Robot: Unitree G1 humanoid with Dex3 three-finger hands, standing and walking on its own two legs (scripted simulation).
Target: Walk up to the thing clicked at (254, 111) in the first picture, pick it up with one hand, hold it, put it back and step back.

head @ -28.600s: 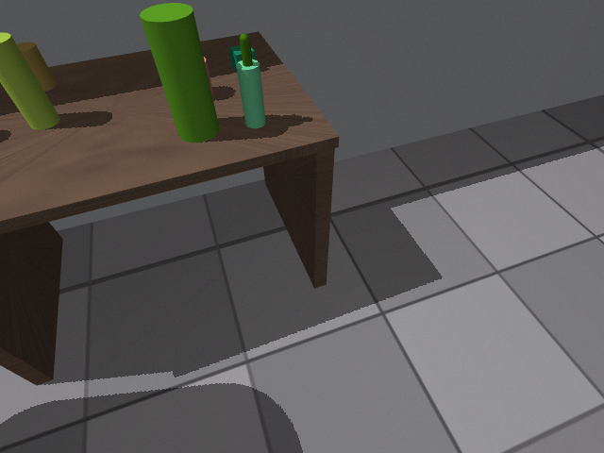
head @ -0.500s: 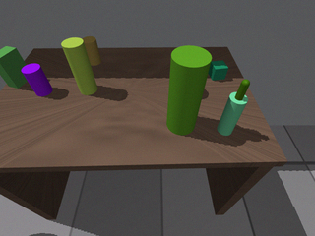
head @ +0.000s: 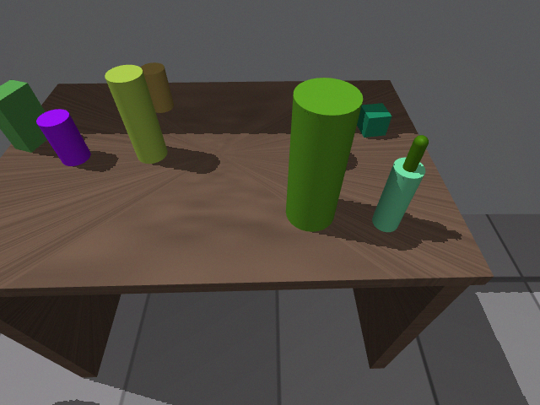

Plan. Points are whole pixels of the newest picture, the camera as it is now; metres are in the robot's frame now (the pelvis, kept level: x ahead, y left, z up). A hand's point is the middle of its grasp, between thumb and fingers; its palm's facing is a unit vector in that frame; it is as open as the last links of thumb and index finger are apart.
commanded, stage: stand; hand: right
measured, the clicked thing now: (401, 185) +0.47 -0.21 +0.05
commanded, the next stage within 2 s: step back in 0.18 s
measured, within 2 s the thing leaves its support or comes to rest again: neither
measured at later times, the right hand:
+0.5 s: hand out of the picture +0.06 -0.31 -0.19, palm faces -0.01 +0.93 -0.36, open 7.4 cm
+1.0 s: hand out of the picture -0.08 -0.29 -0.18, palm faces -0.17 +0.89 -0.42, open 7.4 cm
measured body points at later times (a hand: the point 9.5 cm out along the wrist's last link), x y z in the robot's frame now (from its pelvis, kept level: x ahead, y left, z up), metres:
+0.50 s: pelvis -0.07 -0.04 -0.03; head -0.01 -0.07 +0.41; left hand +0.01 +0.29 -0.13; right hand +0.07 -0.36 -0.16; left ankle +0.02 +0.12 -0.74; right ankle -0.08 -0.15 -0.75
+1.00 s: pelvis -0.20 -0.02 -0.04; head -0.14 +0.00 +0.41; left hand -0.11 +0.31 -0.15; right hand -0.07 -0.33 -0.15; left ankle -0.22 +0.09 -0.75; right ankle -0.08 -0.14 -0.74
